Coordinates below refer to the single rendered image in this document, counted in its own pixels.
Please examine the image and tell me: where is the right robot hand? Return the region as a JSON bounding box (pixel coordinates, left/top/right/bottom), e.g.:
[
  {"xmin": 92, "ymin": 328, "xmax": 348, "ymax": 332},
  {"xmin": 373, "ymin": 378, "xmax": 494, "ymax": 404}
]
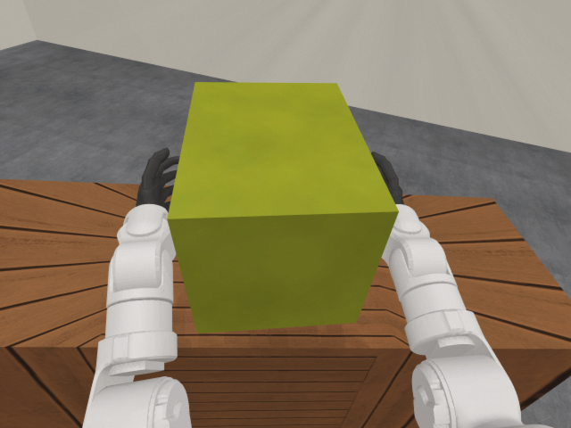
[{"xmin": 371, "ymin": 152, "xmax": 404, "ymax": 205}]

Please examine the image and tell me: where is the left robot hand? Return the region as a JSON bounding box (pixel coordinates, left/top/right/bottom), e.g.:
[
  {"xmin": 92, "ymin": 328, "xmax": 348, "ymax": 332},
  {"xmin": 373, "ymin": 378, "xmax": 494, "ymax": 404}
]
[{"xmin": 136, "ymin": 147, "xmax": 180, "ymax": 213}]

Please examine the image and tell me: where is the robot right upper arm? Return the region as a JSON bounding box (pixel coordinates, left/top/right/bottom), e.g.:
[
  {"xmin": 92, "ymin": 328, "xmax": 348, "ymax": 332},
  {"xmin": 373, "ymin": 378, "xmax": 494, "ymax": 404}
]
[{"xmin": 412, "ymin": 354, "xmax": 553, "ymax": 428}]

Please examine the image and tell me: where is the robot left upper arm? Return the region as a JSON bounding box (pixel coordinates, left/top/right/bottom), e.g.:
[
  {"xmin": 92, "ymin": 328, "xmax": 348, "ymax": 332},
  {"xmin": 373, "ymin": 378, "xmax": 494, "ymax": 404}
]
[{"xmin": 84, "ymin": 376, "xmax": 192, "ymax": 428}]

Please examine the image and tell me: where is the carton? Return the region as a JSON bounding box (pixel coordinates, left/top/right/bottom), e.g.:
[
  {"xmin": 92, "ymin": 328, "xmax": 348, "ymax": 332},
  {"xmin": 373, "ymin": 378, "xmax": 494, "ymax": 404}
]
[{"xmin": 167, "ymin": 82, "xmax": 399, "ymax": 333}]

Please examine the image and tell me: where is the robot right forearm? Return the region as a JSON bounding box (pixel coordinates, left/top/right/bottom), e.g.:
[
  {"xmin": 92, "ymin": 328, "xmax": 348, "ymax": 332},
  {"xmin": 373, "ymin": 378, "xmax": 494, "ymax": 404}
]
[{"xmin": 382, "ymin": 204, "xmax": 521, "ymax": 419}]

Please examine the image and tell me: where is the pedestal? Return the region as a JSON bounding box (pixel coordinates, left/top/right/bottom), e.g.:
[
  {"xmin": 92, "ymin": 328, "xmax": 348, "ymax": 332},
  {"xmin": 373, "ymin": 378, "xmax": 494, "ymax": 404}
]
[{"xmin": 0, "ymin": 179, "xmax": 571, "ymax": 428}]

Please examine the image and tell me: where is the robot left forearm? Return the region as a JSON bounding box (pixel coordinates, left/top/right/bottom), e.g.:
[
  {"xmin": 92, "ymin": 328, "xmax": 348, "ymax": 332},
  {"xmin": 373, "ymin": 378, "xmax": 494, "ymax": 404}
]
[{"xmin": 82, "ymin": 204, "xmax": 178, "ymax": 428}]

